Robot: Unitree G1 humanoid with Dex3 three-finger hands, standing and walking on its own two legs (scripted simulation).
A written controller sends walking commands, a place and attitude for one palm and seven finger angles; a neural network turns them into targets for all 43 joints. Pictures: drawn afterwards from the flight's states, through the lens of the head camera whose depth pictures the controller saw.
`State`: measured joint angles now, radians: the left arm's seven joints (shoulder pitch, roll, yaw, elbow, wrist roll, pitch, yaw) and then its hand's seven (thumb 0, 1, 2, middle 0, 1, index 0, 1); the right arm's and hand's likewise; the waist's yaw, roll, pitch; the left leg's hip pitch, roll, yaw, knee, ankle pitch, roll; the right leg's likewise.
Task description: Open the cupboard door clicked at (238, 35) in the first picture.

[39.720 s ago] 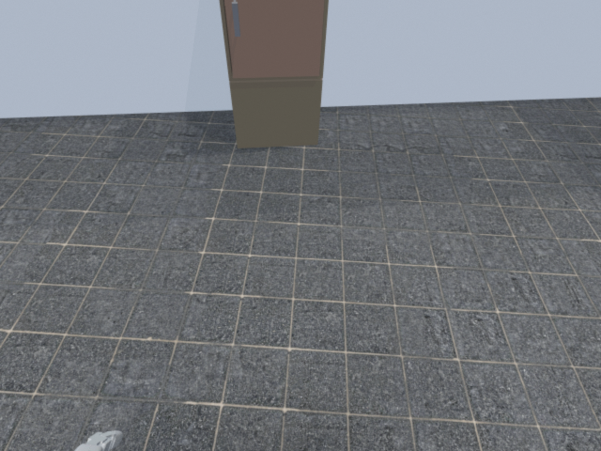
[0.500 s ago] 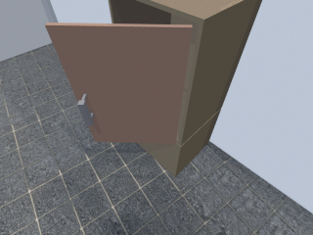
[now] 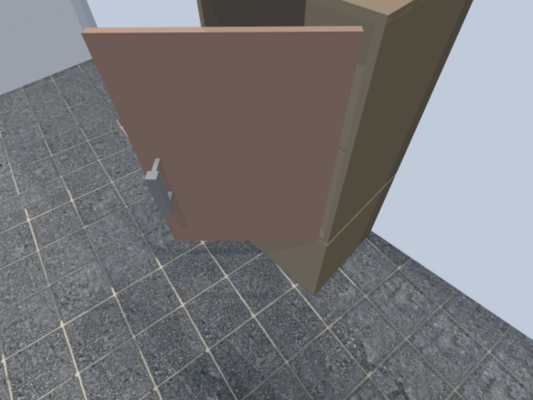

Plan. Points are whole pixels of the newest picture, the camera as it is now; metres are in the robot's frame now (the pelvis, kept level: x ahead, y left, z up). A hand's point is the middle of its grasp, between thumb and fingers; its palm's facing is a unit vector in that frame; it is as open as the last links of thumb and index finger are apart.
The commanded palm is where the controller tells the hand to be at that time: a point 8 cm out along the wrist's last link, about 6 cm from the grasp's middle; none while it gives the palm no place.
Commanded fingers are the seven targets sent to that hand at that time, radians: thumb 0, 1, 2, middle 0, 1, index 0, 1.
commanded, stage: come to a stop and stand still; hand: left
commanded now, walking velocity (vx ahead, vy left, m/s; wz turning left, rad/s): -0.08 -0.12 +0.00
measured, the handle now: (162, 187) +0.53 +0.27 -0.07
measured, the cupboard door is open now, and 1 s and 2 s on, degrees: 44 44 44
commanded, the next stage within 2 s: look again from close up in 0.96 s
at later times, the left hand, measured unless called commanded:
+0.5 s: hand out of the picture +0.01 +0.19 -0.17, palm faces +0.02 -0.98 -0.19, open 7.3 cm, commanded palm none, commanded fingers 0.00 0.90 0.90 -0.20 -0.30 -0.20 -0.30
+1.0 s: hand out of the picture -0.03 +0.15 -0.16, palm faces +0.03 -0.99 -0.15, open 7.4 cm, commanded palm none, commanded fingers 0.00 0.90 0.90 -0.20 -0.30 -0.20 -0.30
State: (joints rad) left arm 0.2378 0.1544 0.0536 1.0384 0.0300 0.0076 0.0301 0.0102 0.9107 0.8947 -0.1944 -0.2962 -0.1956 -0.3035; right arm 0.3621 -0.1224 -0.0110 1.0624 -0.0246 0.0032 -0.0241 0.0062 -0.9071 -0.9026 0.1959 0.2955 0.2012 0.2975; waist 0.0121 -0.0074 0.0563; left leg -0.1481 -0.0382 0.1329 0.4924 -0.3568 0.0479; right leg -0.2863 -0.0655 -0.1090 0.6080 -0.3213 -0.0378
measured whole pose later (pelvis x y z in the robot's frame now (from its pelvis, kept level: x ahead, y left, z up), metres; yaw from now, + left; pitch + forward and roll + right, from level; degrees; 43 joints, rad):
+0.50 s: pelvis +0.01 +0.02 +0.01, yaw -1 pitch -1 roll +1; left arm 0.25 0.16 0.01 1.11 0.02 0.00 0.04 0.01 0.93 0.89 -0.20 -0.30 -0.20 -0.30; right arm 0.23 -0.15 -0.02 1.11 -0.01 -0.02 -0.04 0.02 -0.94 -0.90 0.20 0.30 0.20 0.30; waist 0.01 -0.03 0.06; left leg -0.13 0.01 0.14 0.40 -0.25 0.03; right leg -0.16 -0.06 -0.10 0.44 -0.26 0.01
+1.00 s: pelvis -0.01 +0.00 +0.02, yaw +0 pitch -2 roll +1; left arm 0.30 0.11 -0.01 1.15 0.02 -0.02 0.04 0.01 0.91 0.89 -0.19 -0.30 -0.20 -0.30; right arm 0.30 -0.09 0.00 1.18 -0.01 -0.01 -0.03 0.01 -0.91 -0.90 0.20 0.30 0.20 0.30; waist 0.01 -0.02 0.05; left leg -0.12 0.03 0.13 0.35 -0.20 0.00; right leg -0.16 -0.03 -0.12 0.40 -0.21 -0.02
